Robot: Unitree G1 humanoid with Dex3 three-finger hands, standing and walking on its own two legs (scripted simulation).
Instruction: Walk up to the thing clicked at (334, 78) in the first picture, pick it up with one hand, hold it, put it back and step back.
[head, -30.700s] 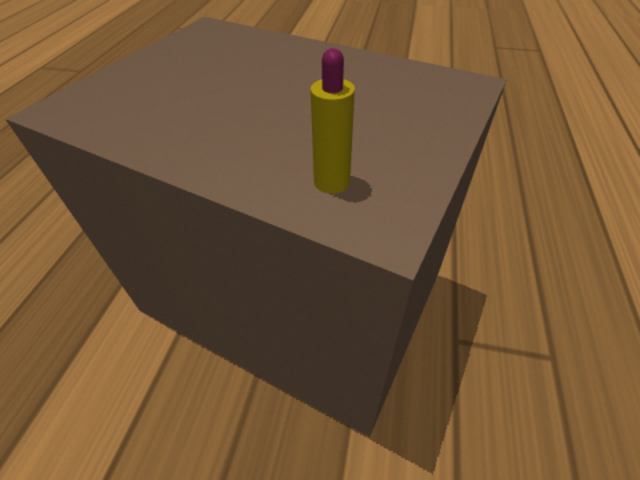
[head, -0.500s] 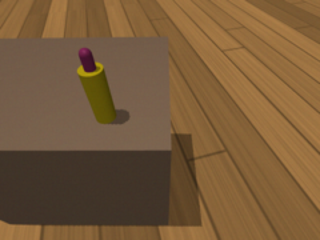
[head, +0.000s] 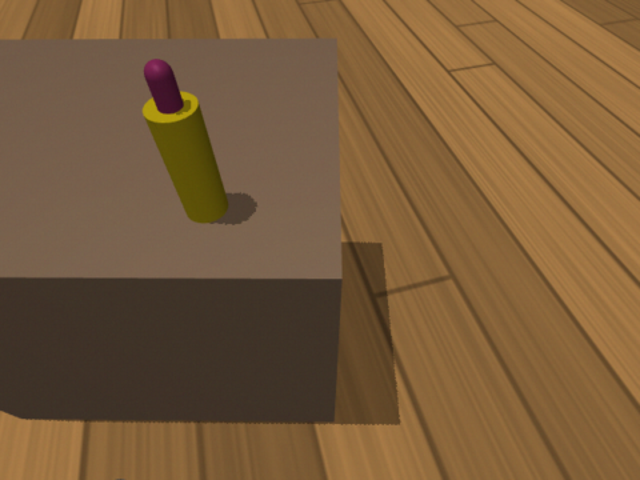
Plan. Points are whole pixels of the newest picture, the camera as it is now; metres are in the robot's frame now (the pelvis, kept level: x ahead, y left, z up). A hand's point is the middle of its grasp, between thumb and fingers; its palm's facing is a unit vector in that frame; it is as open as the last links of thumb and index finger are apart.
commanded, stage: step back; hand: left
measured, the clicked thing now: (185, 147) +0.50 +0.21 +0.14
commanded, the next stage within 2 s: none
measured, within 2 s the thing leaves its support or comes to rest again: neither
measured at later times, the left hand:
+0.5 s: hand out of the picture +0.03 +0.29 -0.17, palm faces -0.05 -0.93 -0.36, open 7.4 cm
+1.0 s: hand out of the picture -0.07 +0.28 -0.15, palm faces -0.02 -0.92 -0.40, open 7.4 cm
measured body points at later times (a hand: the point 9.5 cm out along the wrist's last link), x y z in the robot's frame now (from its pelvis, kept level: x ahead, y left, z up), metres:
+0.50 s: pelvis -0.10 +0.03 -0.01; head -0.02 +0.06 +0.43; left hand +0.04 +0.34 -0.15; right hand -0.04 -0.28 -0.12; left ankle -0.09 +0.14 -0.74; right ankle -0.11 -0.11 -0.66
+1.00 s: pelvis -0.21 +0.02 -0.02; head -0.15 +0.02 +0.42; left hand -0.07 +0.33 -0.12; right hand -0.13 -0.30 -0.14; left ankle -0.23 +0.14 -0.73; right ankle -0.16 -0.11 -0.74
